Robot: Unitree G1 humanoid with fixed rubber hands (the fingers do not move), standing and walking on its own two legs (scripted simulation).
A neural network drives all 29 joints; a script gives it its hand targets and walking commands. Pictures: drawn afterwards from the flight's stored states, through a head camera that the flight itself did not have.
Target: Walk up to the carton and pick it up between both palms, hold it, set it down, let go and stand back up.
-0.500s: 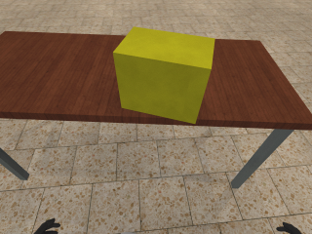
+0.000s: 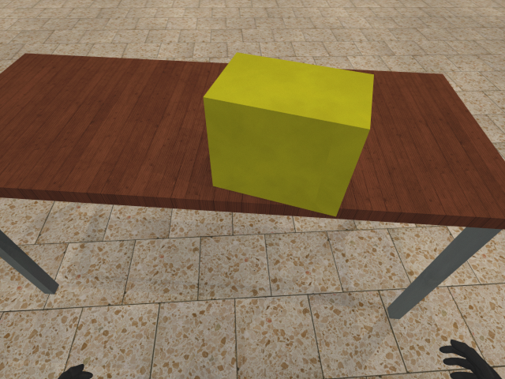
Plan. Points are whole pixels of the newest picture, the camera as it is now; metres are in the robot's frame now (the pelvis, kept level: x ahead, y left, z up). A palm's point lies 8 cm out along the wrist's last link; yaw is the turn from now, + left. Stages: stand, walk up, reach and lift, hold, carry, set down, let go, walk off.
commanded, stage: walk up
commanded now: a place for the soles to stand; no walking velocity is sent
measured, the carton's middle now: (286, 134) +0.56 -0.02 +0.07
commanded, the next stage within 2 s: none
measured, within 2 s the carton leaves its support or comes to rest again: neither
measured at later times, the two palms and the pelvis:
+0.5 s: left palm (114, 318) +0.22 +0.27 -0.07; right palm out of the picture +0.17 -0.37 -0.07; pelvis +0.09 -0.04 +0.00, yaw +3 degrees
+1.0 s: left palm (97, 324) +0.21 +0.30 -0.08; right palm (473, 317) +0.25 -0.34 -0.05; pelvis +0.12 -0.03 +0.00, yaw +4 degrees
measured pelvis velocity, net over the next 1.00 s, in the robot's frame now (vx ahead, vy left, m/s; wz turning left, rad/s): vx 0.12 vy -0.03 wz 0.06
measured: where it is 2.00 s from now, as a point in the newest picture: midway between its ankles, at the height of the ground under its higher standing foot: outside the picture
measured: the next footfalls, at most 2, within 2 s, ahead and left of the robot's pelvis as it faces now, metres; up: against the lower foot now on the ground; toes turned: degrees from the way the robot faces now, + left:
right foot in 0.42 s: +0.19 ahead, -0.14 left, +0.00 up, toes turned +1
left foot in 0.78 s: +0.17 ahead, +0.12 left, +0.00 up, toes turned +1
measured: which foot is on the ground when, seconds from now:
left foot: down 0.00-0.44, up 0.46-0.76, down 0.78-1.00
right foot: down 0.00-0.02, up 0.04-0.40, down 0.42-1.00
